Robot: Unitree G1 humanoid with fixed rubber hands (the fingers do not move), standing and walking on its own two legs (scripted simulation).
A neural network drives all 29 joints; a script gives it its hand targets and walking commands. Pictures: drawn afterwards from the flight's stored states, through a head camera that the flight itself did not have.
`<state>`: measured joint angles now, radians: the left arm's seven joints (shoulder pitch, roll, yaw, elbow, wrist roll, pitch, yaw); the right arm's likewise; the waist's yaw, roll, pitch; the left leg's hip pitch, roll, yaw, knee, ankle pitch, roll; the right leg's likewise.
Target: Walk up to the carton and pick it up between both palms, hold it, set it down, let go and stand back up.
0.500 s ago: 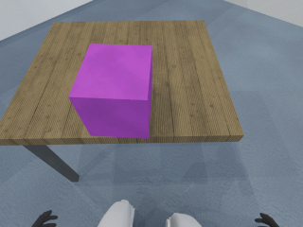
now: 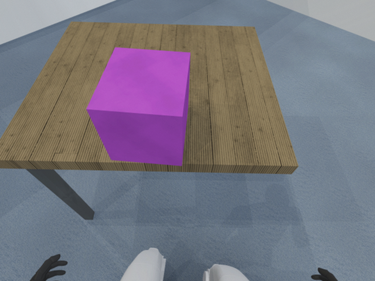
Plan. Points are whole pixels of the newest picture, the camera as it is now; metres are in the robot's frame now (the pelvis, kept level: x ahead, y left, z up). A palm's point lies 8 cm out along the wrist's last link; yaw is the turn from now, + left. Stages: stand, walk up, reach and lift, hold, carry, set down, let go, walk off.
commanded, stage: walk up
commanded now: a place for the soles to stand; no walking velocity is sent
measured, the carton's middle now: (149, 108) +0.49 +0.14 +0.03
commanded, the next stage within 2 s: none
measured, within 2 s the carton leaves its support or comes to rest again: neither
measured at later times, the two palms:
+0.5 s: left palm out of the picture +0.06 +0.32 -0.10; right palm out of the picture +0.09 -0.31 -0.09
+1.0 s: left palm out of the picture +0.04 +0.31 -0.09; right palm out of the picture +0.08 -0.31 -0.10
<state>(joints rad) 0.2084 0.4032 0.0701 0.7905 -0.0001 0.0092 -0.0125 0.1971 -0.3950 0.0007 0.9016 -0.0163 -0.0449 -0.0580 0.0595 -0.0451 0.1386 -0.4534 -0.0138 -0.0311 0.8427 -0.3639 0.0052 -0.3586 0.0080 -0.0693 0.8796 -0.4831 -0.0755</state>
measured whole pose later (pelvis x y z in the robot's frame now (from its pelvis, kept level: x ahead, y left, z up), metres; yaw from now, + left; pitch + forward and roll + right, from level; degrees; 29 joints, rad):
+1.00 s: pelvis -0.02 -0.01 +0.00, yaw +3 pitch -4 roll +1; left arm 0.20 0.40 0.07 0.79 0.00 0.03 -0.01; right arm 0.25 -0.39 0.00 0.90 -0.02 -0.07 -0.06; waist 0.06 -0.02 0.11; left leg -0.40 -0.03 -0.04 0.83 -0.36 0.00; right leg -0.36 -0.01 -0.09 1.01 -0.53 -0.04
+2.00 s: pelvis -0.02 -0.02 +0.00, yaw +4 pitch -2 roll +1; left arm 0.28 0.37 0.07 0.79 0.00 0.00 -0.01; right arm 0.18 -0.42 0.00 0.90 -0.02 -0.07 -0.06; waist 0.06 0.01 0.11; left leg -0.42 -0.02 -0.04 0.80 -0.34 0.01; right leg -0.35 0.00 -0.07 0.84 -0.45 -0.05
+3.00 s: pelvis -0.02 -0.08 +0.01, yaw +3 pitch -3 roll +2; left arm 0.31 0.40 0.08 0.79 0.00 0.00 -0.03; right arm 0.25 -0.44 0.00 0.90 -0.02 -0.06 -0.06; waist 0.06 -0.04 0.11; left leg -0.46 -0.02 -0.05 0.98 -0.39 0.01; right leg -0.35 0.02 -0.07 0.83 -0.43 -0.07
